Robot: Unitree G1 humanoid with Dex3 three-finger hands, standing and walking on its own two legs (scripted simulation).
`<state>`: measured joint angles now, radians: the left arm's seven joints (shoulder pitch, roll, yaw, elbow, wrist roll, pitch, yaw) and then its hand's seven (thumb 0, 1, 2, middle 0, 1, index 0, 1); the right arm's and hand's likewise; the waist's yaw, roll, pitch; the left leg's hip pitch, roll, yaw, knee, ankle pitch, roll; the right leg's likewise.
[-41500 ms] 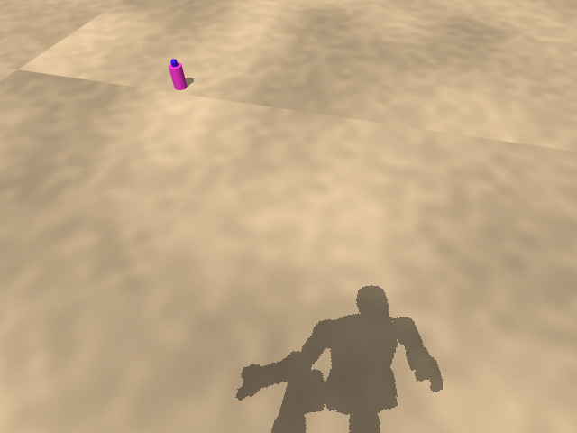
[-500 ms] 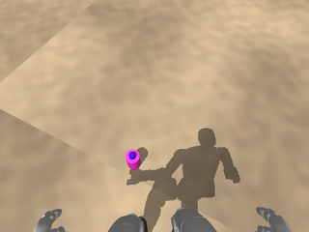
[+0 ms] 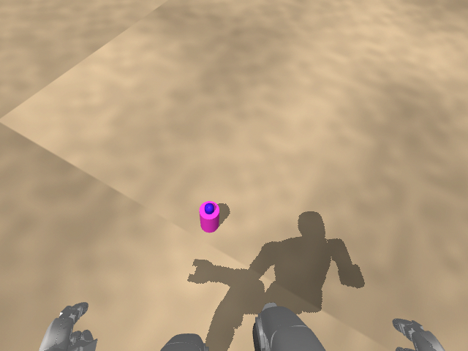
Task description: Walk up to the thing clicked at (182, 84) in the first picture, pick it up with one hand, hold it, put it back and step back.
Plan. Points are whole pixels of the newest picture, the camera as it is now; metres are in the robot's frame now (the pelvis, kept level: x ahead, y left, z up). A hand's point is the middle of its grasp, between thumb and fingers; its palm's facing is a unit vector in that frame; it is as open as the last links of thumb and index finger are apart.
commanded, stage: step back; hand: left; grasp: from the side
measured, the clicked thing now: (209, 215) +0.61 +0.06 -0.66
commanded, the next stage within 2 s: none
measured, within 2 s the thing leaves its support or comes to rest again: neither
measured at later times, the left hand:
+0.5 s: hand out of the picture -0.07 +0.23 -0.13, palm faces -0.08 -0.91 -0.41, open 7.4 cm
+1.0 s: hand out of the picture -0.22 +0.21 -0.15, palm faces -0.03 -0.94 -0.34, open 7.4 cm
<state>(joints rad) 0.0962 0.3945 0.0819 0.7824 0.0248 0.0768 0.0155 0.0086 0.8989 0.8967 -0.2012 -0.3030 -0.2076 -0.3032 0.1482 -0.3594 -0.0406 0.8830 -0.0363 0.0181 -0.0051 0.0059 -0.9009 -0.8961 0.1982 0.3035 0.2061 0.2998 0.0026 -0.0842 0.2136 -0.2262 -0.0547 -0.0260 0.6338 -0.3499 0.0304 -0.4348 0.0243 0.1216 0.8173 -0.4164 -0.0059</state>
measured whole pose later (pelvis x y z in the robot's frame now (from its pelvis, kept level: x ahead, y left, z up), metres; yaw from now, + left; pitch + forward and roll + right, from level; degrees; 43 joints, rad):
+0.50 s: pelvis -0.16 -0.03 +0.00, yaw -6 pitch -3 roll +2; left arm 0.23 0.36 0.09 0.82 0.05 0.07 -0.03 0.01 0.90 0.90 -0.20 -0.30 -0.21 -0.30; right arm 0.15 -0.41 -0.06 0.84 -0.01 0.05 -0.03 0.01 -0.90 -0.90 0.20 0.30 0.21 0.30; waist 0.03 0.01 0.15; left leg -0.51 -0.07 -0.09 1.02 -0.46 0.00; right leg -0.28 0.00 0.06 0.67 -0.34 -0.03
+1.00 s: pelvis -0.33 -0.06 +0.00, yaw -2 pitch -1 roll -1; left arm 0.17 0.41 0.10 0.78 0.03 0.10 -0.01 0.01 0.90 0.90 -0.20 -0.30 -0.21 -0.30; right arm 0.15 -0.37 -0.04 0.80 -0.04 0.00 -0.03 0.01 -0.89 -0.90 0.20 0.30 0.21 0.30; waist 0.01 -0.07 0.16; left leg -0.38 0.05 -0.01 0.61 -0.20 0.01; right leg -0.39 0.07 0.17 1.15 -0.49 0.03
